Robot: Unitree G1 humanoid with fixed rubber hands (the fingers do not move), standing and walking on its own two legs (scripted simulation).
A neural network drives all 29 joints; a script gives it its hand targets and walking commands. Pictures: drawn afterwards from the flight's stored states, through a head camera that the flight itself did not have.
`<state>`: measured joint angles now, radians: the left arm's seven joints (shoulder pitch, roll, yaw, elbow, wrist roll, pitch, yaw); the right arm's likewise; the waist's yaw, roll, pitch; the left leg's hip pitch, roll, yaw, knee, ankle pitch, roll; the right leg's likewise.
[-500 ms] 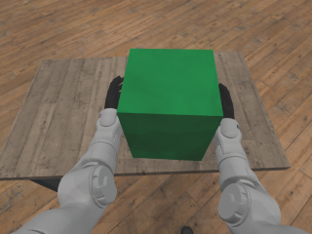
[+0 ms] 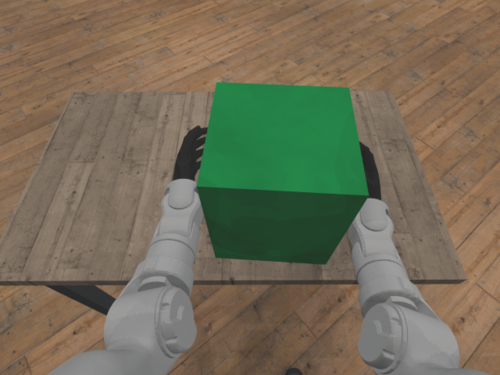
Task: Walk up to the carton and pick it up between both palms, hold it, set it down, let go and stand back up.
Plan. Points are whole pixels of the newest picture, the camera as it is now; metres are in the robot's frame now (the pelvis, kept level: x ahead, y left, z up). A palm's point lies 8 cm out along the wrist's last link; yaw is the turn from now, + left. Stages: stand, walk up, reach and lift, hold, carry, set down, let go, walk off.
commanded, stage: reach and lift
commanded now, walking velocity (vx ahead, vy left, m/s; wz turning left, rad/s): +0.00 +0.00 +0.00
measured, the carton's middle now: (275, 181) +0.41 -0.02 +0.03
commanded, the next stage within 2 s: none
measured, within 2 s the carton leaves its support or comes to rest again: leaves its support in 0.62 s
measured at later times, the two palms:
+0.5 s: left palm (187, 174) +0.40 +0.13 +0.05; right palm (366, 190) +0.38 -0.17 +0.04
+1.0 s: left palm (186, 187) +0.37 +0.12 +0.06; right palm (376, 205) +0.34 -0.17 +0.05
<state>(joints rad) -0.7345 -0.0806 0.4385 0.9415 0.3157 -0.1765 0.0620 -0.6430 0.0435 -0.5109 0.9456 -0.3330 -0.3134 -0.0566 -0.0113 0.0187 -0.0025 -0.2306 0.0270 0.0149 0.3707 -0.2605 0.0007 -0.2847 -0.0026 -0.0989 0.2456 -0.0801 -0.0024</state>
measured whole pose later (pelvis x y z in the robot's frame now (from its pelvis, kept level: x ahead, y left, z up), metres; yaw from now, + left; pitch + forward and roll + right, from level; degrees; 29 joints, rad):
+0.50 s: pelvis +0.00 +0.00 +0.00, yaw +1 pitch +9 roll -2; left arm -0.72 -0.08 0.42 0.95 0.29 -0.18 0.07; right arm -0.63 0.04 -0.49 0.96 -0.34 -0.33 -0.07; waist -0.02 0.02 -0.04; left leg -0.26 0.02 0.00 0.37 -0.25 0.00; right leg -0.31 -0.01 -0.11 0.23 -0.07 0.00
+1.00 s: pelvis -0.05 -0.01 +0.00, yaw +1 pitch +12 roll +0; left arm -0.84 -0.02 0.46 1.16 0.32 -0.31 0.08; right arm -0.76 -0.01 -0.65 1.26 -0.47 -0.55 -0.14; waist -0.02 -0.05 -0.12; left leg -0.41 0.00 0.02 0.36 -0.17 -0.01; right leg -0.47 -0.03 -0.10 0.26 0.00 -0.02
